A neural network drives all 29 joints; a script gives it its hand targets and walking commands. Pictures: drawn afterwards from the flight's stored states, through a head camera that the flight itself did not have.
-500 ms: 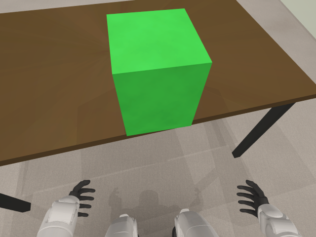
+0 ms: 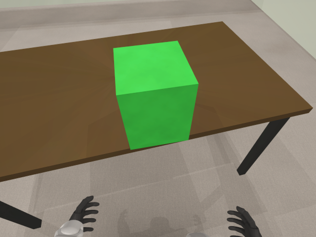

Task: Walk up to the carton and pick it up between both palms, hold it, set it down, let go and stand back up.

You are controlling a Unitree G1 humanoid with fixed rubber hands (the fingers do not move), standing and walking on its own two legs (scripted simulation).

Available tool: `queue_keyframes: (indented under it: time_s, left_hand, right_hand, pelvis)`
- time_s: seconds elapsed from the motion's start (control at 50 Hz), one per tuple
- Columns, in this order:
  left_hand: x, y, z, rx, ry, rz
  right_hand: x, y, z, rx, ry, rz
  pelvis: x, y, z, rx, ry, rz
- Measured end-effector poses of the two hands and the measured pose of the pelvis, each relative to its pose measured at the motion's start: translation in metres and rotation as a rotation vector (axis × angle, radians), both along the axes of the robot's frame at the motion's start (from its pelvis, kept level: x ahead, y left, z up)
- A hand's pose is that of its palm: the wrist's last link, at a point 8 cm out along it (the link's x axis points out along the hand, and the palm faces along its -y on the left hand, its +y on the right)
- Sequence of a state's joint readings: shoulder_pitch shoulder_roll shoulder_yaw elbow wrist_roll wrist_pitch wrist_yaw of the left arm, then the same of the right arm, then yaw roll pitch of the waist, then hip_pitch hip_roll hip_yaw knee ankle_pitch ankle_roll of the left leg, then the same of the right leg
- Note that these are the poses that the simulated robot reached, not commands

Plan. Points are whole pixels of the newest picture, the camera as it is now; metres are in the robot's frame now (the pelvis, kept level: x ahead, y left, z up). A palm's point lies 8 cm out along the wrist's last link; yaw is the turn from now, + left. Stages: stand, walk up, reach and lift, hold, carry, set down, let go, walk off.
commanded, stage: reach and lift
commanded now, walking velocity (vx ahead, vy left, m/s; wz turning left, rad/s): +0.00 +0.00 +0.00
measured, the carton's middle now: (153, 97) +0.52 +0.01 +0.04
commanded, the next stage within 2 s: none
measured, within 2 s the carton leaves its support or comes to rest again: neither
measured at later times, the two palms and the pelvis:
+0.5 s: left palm (78, 209) +0.22 +0.22 -0.06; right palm (247, 208) +0.19 -0.22 -0.05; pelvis +0.05 +0.00 +0.02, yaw +0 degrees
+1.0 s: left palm (80, 190) +0.25 +0.21 -0.02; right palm (245, 179) +0.25 -0.22 -0.01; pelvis +0.07 +0.01 +0.02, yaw +0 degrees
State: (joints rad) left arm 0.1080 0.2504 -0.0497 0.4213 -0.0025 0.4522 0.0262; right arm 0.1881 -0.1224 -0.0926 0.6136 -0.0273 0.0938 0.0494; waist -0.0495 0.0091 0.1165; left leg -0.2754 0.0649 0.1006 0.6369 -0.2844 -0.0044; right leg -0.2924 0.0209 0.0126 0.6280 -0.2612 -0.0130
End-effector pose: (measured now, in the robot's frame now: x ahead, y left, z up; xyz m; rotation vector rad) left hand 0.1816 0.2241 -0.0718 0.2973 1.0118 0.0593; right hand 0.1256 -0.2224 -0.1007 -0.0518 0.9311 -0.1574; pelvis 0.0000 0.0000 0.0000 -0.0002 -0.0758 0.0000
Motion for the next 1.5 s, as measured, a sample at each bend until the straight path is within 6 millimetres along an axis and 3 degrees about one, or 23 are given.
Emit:
queue_keyframes:
  time_s: [0.2, 0.54, 0.76, 1.12, 1.34, 1.5]
  left_hand:
    - [0.021, -0.016, 0.011, -0.065, -0.088, 0.041]
    - [0.038, -0.003, 0.017, -0.094, -0.255, 0.095]
    - [0.062, -0.008, 0.041, -0.126, -0.424, 0.107]
    - [0.075, -0.021, 0.066, -0.159, -0.589, 0.138]
    - [0.095, -0.030, 0.082, -0.180, -0.702, 0.154]
    - [0.114, -0.032, 0.091, -0.188, -0.713, 0.174]
  right_hand:
    - [0.022, -0.018, 0.036, -0.059, -0.088, 0.018]
    - [0.069, 0.008, 0.048, -0.024, -0.219, 0.060]
    - [0.104, 0.007, 0.070, -0.016, -0.354, 0.082]
    - [0.132, 0.008, 0.100, 0.010, -0.519, 0.096]
    - [0.165, 0.015, 0.121, 0.038, -0.642, 0.116]
    - [0.192, 0.022, 0.127, 0.061, -0.637, 0.137]
  pelvis:
    - [0.015, -0.008, 0.013, 0.018, -0.014, 0.001]
    - [0.056, 0.003, 0.022, 0.004, 0.034, 0.006]
    - [0.075, 0.013, 0.024, -0.009, 0.032, 0.005]
    - [0.063, 0.005, 0.024, -0.001, 0.022, 0.004]
    - [0.050, -0.004, 0.022, 0.008, 0.034, 0.010]
    - [0.047, -0.009, 0.021, 0.010, 0.047, 0.019]
